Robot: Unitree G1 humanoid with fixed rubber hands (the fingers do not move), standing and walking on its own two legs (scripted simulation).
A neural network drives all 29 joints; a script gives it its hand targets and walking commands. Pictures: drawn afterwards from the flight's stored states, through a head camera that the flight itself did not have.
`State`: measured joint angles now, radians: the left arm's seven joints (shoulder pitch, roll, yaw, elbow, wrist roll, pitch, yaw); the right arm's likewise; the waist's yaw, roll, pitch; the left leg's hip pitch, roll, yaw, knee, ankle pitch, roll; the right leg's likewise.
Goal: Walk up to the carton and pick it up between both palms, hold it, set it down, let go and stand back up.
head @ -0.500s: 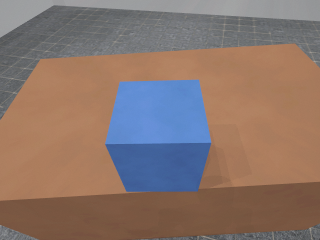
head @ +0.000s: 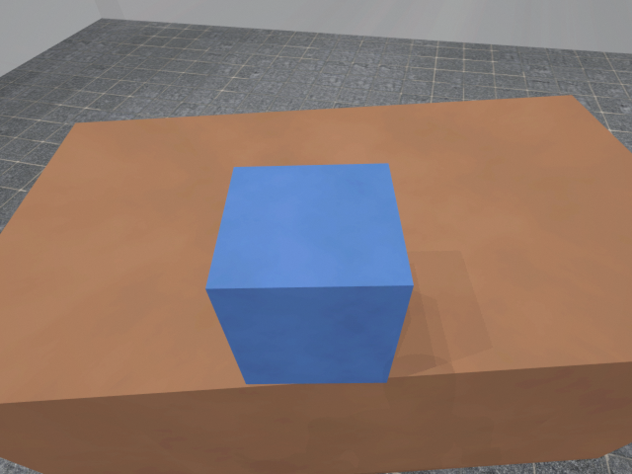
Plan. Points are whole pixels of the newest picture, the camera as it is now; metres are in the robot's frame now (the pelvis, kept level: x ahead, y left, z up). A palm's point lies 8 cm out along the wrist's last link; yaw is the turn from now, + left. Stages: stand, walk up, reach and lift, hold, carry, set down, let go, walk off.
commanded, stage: stand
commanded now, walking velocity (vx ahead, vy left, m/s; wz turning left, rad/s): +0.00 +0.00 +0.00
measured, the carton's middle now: (313, 279) +0.38 +0.04 +0.03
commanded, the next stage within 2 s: none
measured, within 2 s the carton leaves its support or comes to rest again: neither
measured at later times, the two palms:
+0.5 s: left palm out of the picture +0.04 +0.30 -0.12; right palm out of the picture +0.04 -0.29 -0.12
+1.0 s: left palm out of the picture +0.05 +0.31 -0.12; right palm out of the picture +0.04 -0.29 -0.12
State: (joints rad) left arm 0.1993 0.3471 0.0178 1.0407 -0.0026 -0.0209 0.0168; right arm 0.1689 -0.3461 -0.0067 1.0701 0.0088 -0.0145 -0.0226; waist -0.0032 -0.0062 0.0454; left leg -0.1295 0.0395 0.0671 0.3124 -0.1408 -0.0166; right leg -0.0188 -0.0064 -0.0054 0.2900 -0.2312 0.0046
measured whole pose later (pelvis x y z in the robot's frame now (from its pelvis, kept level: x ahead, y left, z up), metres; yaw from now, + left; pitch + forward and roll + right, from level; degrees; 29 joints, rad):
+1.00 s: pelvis +0.00 +0.01 +0.00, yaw -1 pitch -2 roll +0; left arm 0.21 0.35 0.02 1.05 0.00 -0.01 0.02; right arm 0.20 -0.34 -0.01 1.07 0.00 -0.02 -0.01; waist -0.01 -0.01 0.05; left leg -0.13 0.03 0.08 0.31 -0.14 0.00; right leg -0.03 -0.02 0.01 0.29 -0.23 0.02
